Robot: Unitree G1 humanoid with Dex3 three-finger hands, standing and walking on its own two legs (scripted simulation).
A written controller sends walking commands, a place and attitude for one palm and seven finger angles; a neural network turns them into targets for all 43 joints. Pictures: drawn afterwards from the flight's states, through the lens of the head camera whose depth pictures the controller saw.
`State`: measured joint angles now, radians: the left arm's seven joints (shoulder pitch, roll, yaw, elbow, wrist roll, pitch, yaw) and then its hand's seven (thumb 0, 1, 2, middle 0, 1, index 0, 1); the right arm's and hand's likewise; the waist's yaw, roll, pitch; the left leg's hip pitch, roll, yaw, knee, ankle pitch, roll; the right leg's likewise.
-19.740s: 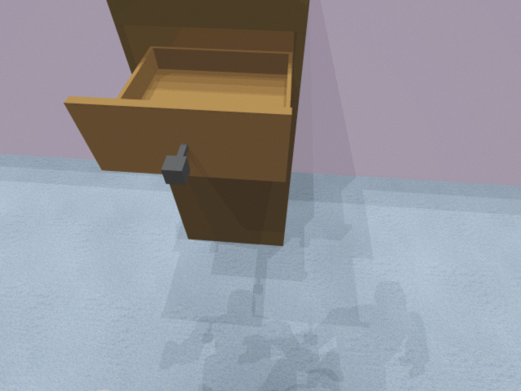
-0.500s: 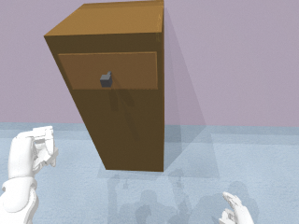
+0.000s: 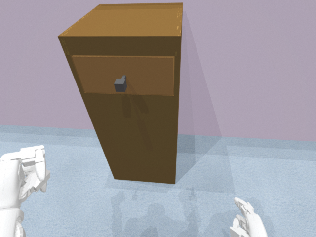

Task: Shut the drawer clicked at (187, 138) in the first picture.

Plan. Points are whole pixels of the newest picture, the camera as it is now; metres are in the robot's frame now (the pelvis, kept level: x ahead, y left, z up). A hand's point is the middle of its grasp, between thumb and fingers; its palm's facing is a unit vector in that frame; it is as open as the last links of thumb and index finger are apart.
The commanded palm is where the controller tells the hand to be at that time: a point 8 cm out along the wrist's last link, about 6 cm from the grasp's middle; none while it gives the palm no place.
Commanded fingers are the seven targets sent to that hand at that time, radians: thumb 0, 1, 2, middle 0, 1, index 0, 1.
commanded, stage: step back with the hand held close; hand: left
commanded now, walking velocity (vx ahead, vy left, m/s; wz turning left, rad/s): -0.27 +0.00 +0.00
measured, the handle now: (122, 82) +0.63 +0.22 +0.08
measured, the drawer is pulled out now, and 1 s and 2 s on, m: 0.00 0.00 0.00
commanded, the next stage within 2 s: stop stepping back and stand still in 1.46 s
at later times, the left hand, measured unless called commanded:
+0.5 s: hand (26, 190) +0.15 +0.26 +0.15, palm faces +0.30 -0.80 -0.51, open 3.3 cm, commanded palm +0.08 +0.31 +0.17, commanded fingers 0.00 0.90 0.90 -1.40 -1.60 -1.40 -1.60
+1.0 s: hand out of the picture +0.09 +0.28 +0.16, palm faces +0.35 -0.79 -0.49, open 3.3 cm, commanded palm +0.02 +0.31 +0.17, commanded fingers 0.00 0.90 0.90 -1.40 -1.60 -1.40 -1.60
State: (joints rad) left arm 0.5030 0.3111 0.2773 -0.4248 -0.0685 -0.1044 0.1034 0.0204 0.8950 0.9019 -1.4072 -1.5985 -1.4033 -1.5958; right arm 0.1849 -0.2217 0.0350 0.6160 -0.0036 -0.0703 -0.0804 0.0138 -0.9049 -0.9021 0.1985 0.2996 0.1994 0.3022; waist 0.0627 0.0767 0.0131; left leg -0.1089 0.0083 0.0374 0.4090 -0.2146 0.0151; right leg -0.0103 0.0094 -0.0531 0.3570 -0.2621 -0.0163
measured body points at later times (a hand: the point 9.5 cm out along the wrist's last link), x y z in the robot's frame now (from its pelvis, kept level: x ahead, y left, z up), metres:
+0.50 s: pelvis -0.05 +0.03 -0.01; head -0.03 +0.02 +0.44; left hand +0.12 +0.30 +0.18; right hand +0.13 -0.22 -0.09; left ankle +0.01 +0.11 -0.74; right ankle -0.04 -0.11 -0.74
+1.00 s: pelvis -0.11 +0.03 -0.01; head -0.06 +0.05 +0.43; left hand +0.06 +0.32 +0.18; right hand +0.08 -0.19 -0.09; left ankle +0.01 +0.11 -0.74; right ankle -0.18 -0.09 -0.75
